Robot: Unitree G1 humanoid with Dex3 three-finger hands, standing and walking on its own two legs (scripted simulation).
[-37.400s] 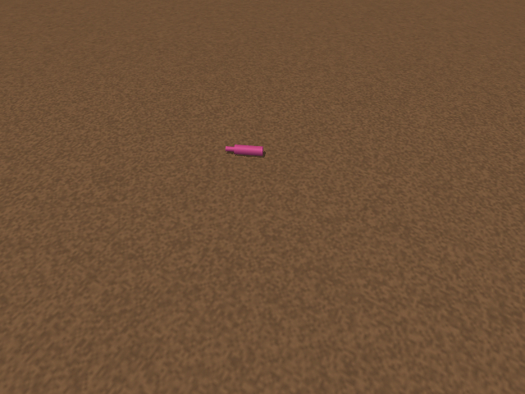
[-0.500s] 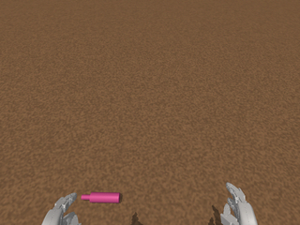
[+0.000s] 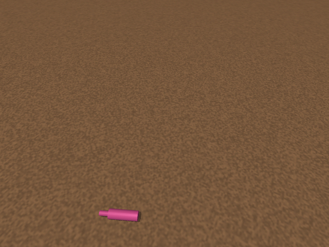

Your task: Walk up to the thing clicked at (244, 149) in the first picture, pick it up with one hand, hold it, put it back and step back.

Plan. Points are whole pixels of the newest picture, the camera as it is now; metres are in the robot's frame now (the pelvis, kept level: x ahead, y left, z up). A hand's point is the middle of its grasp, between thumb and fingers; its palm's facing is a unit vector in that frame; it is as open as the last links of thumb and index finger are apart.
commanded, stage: stand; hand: left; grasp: from above
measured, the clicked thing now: (118, 214) +0.44 +0.26 -0.74
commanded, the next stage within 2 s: none
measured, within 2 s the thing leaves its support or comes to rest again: neither
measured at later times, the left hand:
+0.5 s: hand out of the picture +0.03 +0.23 -0.15, palm faces +0.03 -0.94 -0.33, open 7.4 cm
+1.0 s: hand out of the picture +0.06 +0.21 -0.14, palm faces +0.02 -0.95 -0.33, open 7.4 cm
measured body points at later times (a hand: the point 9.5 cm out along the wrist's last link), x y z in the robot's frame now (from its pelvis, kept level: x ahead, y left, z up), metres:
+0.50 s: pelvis -0.01 -0.01 +0.01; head -0.02 -0.02 +0.46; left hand +0.03 +0.28 -0.12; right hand +0.05 -0.29 -0.13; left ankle +0.00 +0.10 -0.73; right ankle +0.01 -0.16 -0.73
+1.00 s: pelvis +0.00 -0.03 +0.02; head +0.00 -0.04 +0.47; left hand +0.06 +0.26 -0.12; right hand +0.06 -0.32 -0.13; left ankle +0.00 +0.10 -0.73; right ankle +0.01 -0.16 -0.73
